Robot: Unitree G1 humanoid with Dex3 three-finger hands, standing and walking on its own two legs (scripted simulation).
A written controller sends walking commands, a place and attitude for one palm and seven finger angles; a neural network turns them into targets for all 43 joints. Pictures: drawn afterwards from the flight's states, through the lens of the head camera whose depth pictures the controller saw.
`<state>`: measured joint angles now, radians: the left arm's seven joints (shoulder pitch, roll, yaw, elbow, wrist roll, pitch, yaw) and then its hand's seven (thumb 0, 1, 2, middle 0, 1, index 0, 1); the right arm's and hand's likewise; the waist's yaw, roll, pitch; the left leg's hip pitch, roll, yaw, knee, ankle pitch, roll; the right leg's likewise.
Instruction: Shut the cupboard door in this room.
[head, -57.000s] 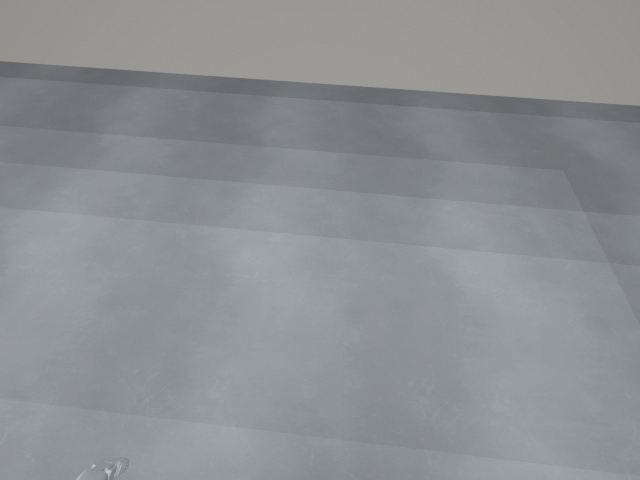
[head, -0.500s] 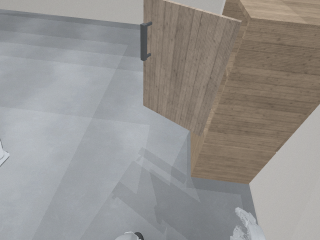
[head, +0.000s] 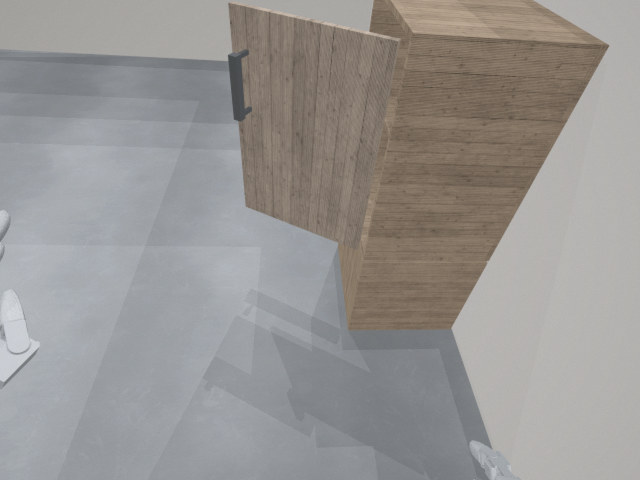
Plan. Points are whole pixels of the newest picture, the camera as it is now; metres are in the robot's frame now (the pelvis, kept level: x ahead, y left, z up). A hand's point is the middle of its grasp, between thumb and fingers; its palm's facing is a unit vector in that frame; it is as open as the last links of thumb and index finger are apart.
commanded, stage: stop stepping back and stand still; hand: left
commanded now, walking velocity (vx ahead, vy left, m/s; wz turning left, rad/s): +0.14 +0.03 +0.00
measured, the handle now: (242, 85) +0.97 +0.21 +0.07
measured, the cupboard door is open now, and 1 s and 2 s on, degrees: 61 61 61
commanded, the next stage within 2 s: let the arm hang, fingers relaxed in 0.76 s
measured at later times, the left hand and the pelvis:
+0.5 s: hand (5, 333) +0.21 +0.30 +0.16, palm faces +0.44 -0.76 -0.48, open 7.4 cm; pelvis +0.00 +0.03 -0.01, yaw +0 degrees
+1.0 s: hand (82, 420) +0.21 +0.30 -0.03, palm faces +0.09 -0.90 -0.43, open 7.4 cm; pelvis +0.00 +0.06 -0.01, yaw +0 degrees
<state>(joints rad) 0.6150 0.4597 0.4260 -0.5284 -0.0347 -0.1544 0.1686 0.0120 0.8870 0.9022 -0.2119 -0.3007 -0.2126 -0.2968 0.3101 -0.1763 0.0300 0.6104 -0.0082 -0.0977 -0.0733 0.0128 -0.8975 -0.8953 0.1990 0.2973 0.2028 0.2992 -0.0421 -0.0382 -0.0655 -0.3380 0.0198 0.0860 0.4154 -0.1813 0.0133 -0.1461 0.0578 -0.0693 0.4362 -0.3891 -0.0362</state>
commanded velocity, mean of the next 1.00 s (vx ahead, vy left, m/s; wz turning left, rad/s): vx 0.03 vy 0.00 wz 0.00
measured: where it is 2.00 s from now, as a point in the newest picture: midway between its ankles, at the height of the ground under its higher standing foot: outside the picture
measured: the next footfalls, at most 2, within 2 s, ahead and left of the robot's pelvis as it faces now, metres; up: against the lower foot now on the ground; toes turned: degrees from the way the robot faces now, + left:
left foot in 0.30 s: +0.09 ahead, +0.15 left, +0.00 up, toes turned +6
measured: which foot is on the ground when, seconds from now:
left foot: down 0.00-0.02, up 0.04-0.28, down 0.30-1.00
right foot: down 0.00-1.00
